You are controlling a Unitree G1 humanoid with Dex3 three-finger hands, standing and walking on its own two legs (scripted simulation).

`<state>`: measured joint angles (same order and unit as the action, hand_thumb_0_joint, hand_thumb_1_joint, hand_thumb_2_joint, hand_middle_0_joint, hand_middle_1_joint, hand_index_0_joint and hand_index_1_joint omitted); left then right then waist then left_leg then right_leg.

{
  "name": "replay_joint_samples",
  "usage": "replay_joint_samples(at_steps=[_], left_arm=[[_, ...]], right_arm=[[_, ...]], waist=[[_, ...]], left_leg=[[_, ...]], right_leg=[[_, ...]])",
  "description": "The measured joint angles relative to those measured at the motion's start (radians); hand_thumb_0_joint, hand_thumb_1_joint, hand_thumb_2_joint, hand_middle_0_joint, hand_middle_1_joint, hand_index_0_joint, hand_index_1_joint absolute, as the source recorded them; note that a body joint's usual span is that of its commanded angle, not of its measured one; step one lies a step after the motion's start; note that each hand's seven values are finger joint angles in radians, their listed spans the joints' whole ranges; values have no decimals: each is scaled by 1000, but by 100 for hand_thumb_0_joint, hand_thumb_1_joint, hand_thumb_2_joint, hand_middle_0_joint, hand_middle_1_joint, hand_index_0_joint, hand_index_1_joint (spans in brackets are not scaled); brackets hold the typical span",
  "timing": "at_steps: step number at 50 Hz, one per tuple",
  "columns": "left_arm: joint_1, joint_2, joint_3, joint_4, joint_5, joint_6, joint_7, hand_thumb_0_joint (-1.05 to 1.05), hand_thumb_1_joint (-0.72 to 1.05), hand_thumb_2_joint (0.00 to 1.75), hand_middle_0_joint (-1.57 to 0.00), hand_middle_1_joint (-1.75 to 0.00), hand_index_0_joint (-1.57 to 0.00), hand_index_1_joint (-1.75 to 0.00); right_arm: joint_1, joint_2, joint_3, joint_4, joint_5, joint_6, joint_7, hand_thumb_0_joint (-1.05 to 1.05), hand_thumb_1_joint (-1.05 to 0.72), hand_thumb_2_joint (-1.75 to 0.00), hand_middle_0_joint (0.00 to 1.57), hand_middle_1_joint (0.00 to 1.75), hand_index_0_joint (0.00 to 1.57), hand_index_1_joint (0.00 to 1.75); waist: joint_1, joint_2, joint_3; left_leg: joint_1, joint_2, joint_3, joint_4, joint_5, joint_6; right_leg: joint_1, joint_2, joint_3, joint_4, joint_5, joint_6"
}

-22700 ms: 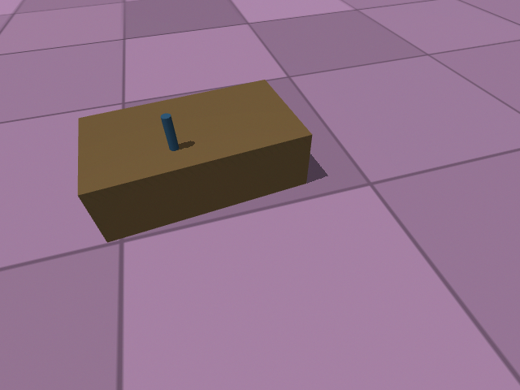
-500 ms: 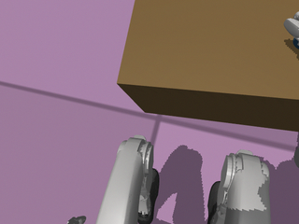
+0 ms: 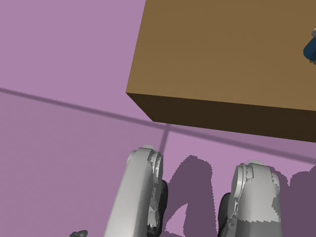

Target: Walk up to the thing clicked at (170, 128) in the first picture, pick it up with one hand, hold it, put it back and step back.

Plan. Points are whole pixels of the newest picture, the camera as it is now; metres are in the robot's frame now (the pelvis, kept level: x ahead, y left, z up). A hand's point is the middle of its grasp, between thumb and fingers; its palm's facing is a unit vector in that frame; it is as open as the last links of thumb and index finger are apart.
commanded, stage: withdraw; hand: right
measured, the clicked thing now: out of the picture +0.57 -0.26 +0.02
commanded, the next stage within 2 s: rise in 0.10 s
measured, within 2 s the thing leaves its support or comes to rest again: neither
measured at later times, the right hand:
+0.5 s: hand out of the picture +0.52 -0.36 +0.16, palm faces +0.39 +0.85 -0.36, open 16.9 cm
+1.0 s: hand out of the picture +0.37 -0.29 +0.22, palm faces +0.29 +0.89 -0.34, open 17.4 cm
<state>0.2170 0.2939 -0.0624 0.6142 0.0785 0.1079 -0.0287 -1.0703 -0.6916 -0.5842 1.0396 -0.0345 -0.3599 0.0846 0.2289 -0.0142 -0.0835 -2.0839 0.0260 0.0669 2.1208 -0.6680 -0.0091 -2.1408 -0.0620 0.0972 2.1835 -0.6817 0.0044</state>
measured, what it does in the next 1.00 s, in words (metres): rises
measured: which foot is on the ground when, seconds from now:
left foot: down 0.00-1.00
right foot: down 0.00-1.00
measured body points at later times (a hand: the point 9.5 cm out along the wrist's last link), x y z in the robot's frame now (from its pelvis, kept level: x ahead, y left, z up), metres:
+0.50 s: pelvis +0.02 +0.00 +0.16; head +0.21 -0.05 +0.56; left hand +0.08 +0.27 +0.05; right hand +0.49 -0.41 +0.18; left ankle +0.09 +0.12 -0.37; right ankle +0.08 -0.13 -0.37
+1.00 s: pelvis +0.07 -0.01 +0.31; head +0.16 -0.06 +0.75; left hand +0.17 +0.24 +0.20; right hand +0.35 -0.34 +0.24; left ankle +0.09 +0.12 -0.37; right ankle +0.08 -0.13 -0.37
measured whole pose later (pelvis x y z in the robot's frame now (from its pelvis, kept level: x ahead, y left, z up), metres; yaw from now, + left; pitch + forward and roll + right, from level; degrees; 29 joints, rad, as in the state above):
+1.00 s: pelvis +0.07 -0.01 +0.31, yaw -4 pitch +16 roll +4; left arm 0.30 0.22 -0.03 0.63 -0.03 0.08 0.10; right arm -0.21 -0.37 -0.22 0.74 -0.01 0.01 -0.15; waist 0.09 0.00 -0.10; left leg -0.78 0.00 0.07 0.92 -0.43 -0.02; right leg -0.84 -0.08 0.02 1.03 -0.47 0.00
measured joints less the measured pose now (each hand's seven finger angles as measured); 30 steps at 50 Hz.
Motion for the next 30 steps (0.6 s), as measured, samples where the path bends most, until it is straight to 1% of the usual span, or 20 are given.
replay_joint_samples(at_steps=[6, 9, 12, 13, 15, 17, 19, 21, 23, 26, 30], left_arm=[[4, -2, 7, 1, -27, -6, 16, 0, 87, 91, -21, -29, -20, -31], [15, 2, 12, 5, -41, -19, 19, 0, 87, 91, -21, -29, -20, -31], [28, 8, 13, 6, -54, -29, 19, 0, 87, 91, -21, -30, -20, -30], [28, 9, 15, 5, -58, -27, 16, 0, 87, 91, -21, -30, -20, -31], [27, 7, 24, -6, -64, -11, 9, 0, 87, 91, -21, -30, -21, -31], [29, 3, 30, -18, -68, 6, 0, 0, 87, 91, -21, -30, -21, -31], [29, -2, 30, -24, -72, 18, -7, 0, 87, 91, -21, -31, -21, -31], [26, -9, 28, -25, -75, 24, -10, 0, 88, 91, -21, -31, -21, -31], [25, -18, 28, -22, -74, 26, -5, 0, 88, 91, -21, -31, -21, -31], [29, -25, 27, -8, -74, 20, 8, 0, 89, 91, -21, -30, -21, -30], [42, -24, 27, 10, -76, 12, 24, 0, 89, 90, -21, -30, -21, -30]], right_arm=[[-28, -79, -20, 28, 15, 64, 50, -1, 28, -12, 18, 11, 16, 11], [-35, -106, -7, 59, 29, 83, 81, -1, 32, -9, 14, 8, 13, 8], [-26, -104, 11, 65, 44, 91, 109, -1, 34, -7, 12, 6, 11, 6], [-19, -111, 24, 79, 15, 96, 106, -1, 35, -7, 11, 6, 10, 6], [10, -121, 52, 90, -39, 144, 80, -1, 36, -7, 10, 6, 9, 6], [44, -107, 65, 69, -78, 194, 53, -1, 38, -7, 9, 6, 8, 6], [83, -91, 73, 40, -106, 225, 26, -1, 39, -8, 8, 6, 8, 6], [119, -85, 73, 31, -126, 241, -6, -1, 40, -8, 7, 6, 8, 6], [143, -87, 74, 41, -135, 256, -42, -1, 41, -9, 7, 6, 7, 6], [149, -90, 82, 83, -138, 261, -88, -1, 43, -9, 7, 6, 7, 6], [168, -95, 107, 152, -122, 260, -127, -1, 45, -10, 7, 6, 7, 6]], waist=[[-10, -7, -18], [-19, -10, -32], [-31, -9, -47], [-33, -9, -48], [-38, -8, -45], [-47, -3, -41], [-55, 2, -38], [-60, 5, -36], [-63, 9, -36], [-69, 10, -38], [-75, 5, -41]], left_leg=[[73, -3, 0, -86, 11, 2], [118, -4, 3, -140, 18, 2], [162, -4, 4, -195, 27, 2], [179, -6, 4, -213, 31, 1], [216, -11, 2, -254, 40, 0], [259, -14, -1, -300, 50, -1], [310, -17, -2, -350, 61, -1], [369, -22, -1, -404, 71, -2], [434, -26, 2, -462, 81, -1], [535, -27, 6, -551, 97, 0], [666, -28, 12, -673, 123, -2]], right_leg=[[76, -5, -8, -87, 9, 0], [121, -6, -10, -140, 16, -1], [164, -7, -13, -193, 24, -2], [181, -9, -15, -210, 26, -2], [221, -15, -19, -249, 31, -3], [266, -19, -26, -294, 39, -4], [319, -22, -31, -344, 47, -3], [378, -27, -33, -395, 54, -2], [443, -31, -34, -449, 61, -1], [540, -30, -35, -535, 77, 2], [664, -30, -37, -648, 101, 2]])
